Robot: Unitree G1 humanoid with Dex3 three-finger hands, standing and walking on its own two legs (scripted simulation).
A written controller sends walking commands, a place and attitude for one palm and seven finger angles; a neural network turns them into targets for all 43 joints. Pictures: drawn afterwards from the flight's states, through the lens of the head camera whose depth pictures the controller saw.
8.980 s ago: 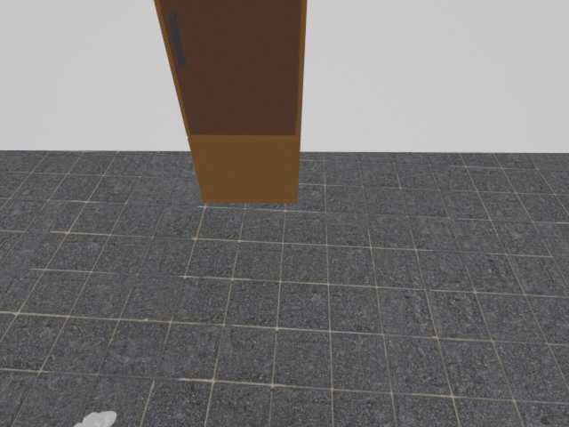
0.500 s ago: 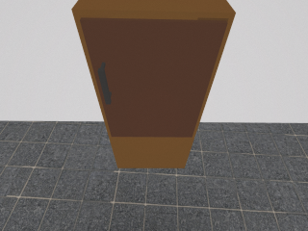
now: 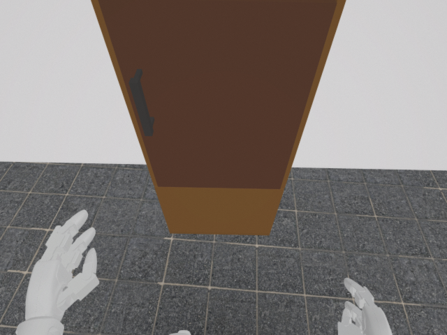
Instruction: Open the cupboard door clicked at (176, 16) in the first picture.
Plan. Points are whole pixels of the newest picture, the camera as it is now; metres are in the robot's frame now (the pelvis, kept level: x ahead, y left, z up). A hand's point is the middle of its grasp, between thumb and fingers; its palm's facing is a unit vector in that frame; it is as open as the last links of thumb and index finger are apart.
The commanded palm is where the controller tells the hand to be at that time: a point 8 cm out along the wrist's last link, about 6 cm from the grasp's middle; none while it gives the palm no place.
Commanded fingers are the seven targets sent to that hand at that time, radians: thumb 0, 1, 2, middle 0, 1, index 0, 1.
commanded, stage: raise the hand with hooked fingers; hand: left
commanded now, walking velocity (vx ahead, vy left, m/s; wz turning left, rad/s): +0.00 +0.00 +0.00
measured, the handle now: (144, 104) +0.59 +0.22 +0.07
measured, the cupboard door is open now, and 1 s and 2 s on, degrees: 0 0 0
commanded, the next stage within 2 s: move the hooked fingers beside the handle in 1.86 s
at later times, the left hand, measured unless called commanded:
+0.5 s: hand (81, 276) +0.21 +0.24 +0.02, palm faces +0.03 -1.00 -0.05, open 10.5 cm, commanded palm +0.18 +0.30 +0.02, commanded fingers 0.00 0.01 0.52 -0.26 -0.87 -0.26 -0.87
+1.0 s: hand (52, 249) +0.24 +0.29 +0.05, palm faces +0.06 -1.00 -0.05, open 13.4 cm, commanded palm +0.22 +0.34 +0.06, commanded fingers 0.00 -0.50 0.30 -0.30 -1.20 -0.30 -1.20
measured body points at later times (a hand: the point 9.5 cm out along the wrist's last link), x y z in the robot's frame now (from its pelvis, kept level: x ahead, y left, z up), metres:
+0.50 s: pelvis -0.02 +0.00 -0.03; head +0.03 +0.00 +0.41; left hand +0.20 +0.30 +0.03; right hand +0.13 -0.24 -0.12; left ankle +0.02 +0.12 -0.70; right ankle -0.01 -0.10 -0.70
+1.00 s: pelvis -0.02 +0.03 -0.01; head +0.02 +0.05 +0.44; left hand +0.23 +0.34 +0.06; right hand +0.16 -0.20 -0.08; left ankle +0.02 +0.12 -0.70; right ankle -0.01 -0.10 -0.70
